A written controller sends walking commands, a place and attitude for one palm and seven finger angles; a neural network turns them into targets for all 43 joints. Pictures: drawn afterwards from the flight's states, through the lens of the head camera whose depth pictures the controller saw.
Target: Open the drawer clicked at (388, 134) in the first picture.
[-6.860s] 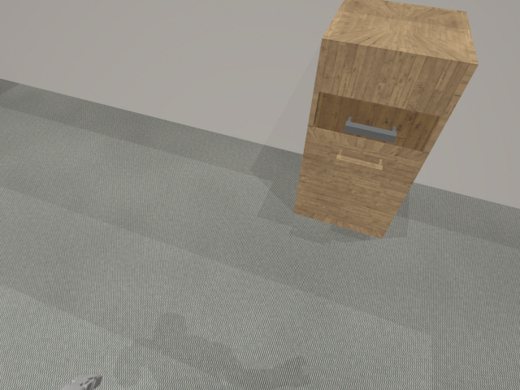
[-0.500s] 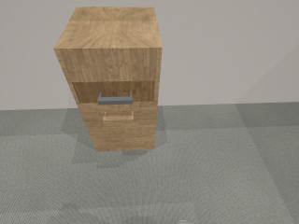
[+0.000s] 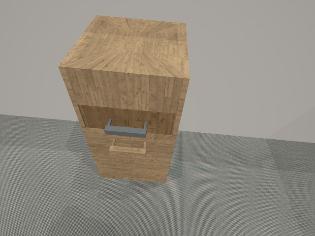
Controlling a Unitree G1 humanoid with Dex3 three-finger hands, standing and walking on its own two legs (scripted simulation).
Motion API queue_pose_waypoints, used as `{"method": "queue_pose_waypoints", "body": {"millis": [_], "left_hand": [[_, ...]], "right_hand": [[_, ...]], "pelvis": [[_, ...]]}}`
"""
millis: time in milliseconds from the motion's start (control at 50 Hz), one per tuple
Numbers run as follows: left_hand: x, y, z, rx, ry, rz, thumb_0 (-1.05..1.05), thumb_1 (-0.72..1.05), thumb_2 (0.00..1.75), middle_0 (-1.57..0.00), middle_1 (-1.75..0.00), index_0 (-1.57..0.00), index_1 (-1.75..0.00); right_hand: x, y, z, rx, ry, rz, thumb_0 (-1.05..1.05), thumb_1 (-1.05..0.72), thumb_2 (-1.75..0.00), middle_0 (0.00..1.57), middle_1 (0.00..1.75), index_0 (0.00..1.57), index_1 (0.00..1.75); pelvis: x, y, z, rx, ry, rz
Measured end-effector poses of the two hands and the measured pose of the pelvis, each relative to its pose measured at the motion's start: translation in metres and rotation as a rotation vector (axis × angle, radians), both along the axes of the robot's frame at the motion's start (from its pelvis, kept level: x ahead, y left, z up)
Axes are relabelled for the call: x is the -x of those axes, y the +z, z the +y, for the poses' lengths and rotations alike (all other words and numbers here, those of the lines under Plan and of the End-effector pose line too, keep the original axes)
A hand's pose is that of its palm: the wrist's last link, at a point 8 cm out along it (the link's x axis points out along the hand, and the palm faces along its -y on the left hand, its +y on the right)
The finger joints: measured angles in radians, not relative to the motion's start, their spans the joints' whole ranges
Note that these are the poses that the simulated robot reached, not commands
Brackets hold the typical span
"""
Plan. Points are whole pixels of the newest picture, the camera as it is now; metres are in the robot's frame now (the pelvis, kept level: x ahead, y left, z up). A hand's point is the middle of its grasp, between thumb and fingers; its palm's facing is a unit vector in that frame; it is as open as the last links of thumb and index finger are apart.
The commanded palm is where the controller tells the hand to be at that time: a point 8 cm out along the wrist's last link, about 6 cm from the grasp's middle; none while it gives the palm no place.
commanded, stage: come to a stop and stand still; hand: left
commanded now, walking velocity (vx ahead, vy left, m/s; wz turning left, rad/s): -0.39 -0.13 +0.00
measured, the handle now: (126, 127) +0.54 +0.17 -0.15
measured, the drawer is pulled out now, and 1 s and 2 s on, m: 0.00 0.00 0.00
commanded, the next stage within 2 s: none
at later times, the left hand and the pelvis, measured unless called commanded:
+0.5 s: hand out of the picture +0.06 +0.13 -0.15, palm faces +0.03 -0.96 -0.28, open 7.4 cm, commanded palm none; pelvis +0.01 -0.06 +0.01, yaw -2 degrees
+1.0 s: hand out of the picture +0.00 +0.19 -0.16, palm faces +0.06 -0.96 -0.28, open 7.4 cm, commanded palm none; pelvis -0.01 -0.01 +0.00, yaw +0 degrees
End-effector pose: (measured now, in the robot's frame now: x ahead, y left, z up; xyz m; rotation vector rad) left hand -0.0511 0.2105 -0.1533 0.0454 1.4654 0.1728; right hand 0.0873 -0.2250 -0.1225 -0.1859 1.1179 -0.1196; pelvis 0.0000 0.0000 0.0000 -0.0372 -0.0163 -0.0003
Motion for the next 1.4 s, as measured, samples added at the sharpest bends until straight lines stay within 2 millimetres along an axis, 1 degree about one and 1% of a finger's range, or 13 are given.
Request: {"method": "queue_pose_waypoints", "body": {"millis": [120,240,340,400,460,540,660,800,900,960,1020,1100,1400], "left_hand": [[-0.023,0.005,0.001,-0.002,-0.002,0.055,0.01,0.92,0.9,-0.2,-0.3,-0.19,-0.3],[-0.062,0.015,0.005,-0.047,-0.038,-0.003,0.01,0.91,0.9,-0.2,-0.3,-0.19,-0.3],[-0.093,0.023,0.0,-0.108,-0.056,-0.102,0.01,0.91,0.9,-0.2,-0.3,-0.19,-0.3],[-0.104,0.025,-0.011,-0.152,-0.077,-0.166,0.01,0.91,0.9,-0.2,-0.3,-0.19,-0.3],[-0.106,0.033,-0.027,-0.164,-0.097,-0.181,0.0,0.91,0.9,-0.2,-0.3,-0.19,-0.3],[-0.104,0.047,-0.045,-0.155,-0.103,-0.176,0.01,0.91,0.9,-0.2,-0.3,-0.2,-0.3],[-0.1,0.058,-0.046,-0.174,-0.072,-0.184,0.01,0.92,0.9,-0.21,-0.3,-0.2,-0.3],[-0.07,0.053,-0.027,-0.178,-0.051,-0.13,0.01,0.91,0.9,-0.21,-0.3,-0.2,-0.3],[-0.052,0.035,0.003,-0.169,-0.075,-0.106,0.01,0.91,0.9,-0.21,-0.3,-0.2,-0.3],[-0.048,0.024,0.021,-0.164,-0.051,-0.115,0.01,0.91,0.9,-0.2,-0.3,-0.2,-0.3],[-0.048,0.025,0.031,-0.152,-0.055,-0.126,0.01,0.91,0.9,-0.2,-0.3,-0.2,-0.3],[-0.049,0.028,0.037,-0.134,-0.08,-0.13,0.01,0.91,0.9,-0.2,-0.3,-0.2,-0.3],[-0.073,0.021,0.03,-0.077,-0.122,-0.108,0.01,0.91,0.9,-0.2,-0.3,-0.2,-0.3]], "right_hand": [[-0.024,0.002,0.02,-0.005,-0.015,0.032,0.0,-0.92,-0.9,0.2,0.29,0.2,0.3],[-0.026,0.004,-0.002,0.004,-0.052,0.053,-0.02,-0.94,-0.9,0.2,0.3,0.21,0.3],[-0.011,-0.005,-0.035,-0.001,-0.065,0.088,-0.01,-0.93,-0.9,0.2,0.3,0.21,0.3],[0.0,-0.019,-0.057,-0.026,-0.077,0.102,0.0,-0.92,-0.9,0.2,0.29,0.21,0.3],[0.014,-0.027,-0.072,-0.05,-0.095,0.132,0.0,-0.92,-0.9,0.2,0.29,0.2,0.3],[0.032,-0.022,-0.085,-0.064,-0.107,0.176,0.0,-0.92,-0.9,0.2,0.29,0.2,0.3],[0.054,-0.017,-0.093,-0.05,-0.087,0.254,0.01,-0.91,-0.9,0.2,0.29,0.2,0.3],[0.044,-0.01,-0.08,-0.027,-0.05,0.231,0.01,-0.91,-0.9,0.2,0.29,0.2,0.3],[0.019,-0.008,-0.055,-0.01,-0.026,0.05,0.01,-0.91,-0.9,0.2,0.29,0.2,0.3],[0.017,-0.011,-0.033,-0.001,0.01,0.032,0.0,-0.91,-0.9,0.2,0.29,0.2,0.3],[0.019,-0.01,-0.011,-0.026,0.028,0.034,0.0,-0.91,-0.9,0.2,0.29,0.2,0.3],[0.021,-0.007,0.001,-0.03,0.007,0.026,0.0,-0.94,-0.9,0.2,0.29,0.21,0.3],[0.069,-0.007,0.003,-0.004,-0.058,0.188,0.0,-0.92,-0.9,0.2,0.29,0.2,0.3]], "pelvis": [[-0.021,0.007,0.005,-0.033,-0.021,-0.002],[-0.019,0.012,-0.007,-0.03,-0.029,0.012],[-0.015,0.01,-0.03,-0.037,-0.022,0.012],[-0.014,0.001,-0.049,-0.068,-0.02,0.011],[-0.013,0.002,-0.06,-0.068,-0.021,0.004],[-0.014,0.013,-0.068,-0.087,-0.026,0.013],[-0.011,0.021,-0.071,-0.105,-0.009,0.026],[-0.004,0.022,-0.057,-0.104,-0.003,0.029],[0.002,0.006,-0.031,-0.052,0.009,0.024],[0.007,-0.001,-0.017,-0.034,0.011,0.002],[0.007,0.001,-0.008,-0.037,0.006,-0.006],[0.007,0.005,0.003,-0.04,-0.01,-0.003],[-0.008,0.009,0.01,-0.043,-0.028,0.0]]}}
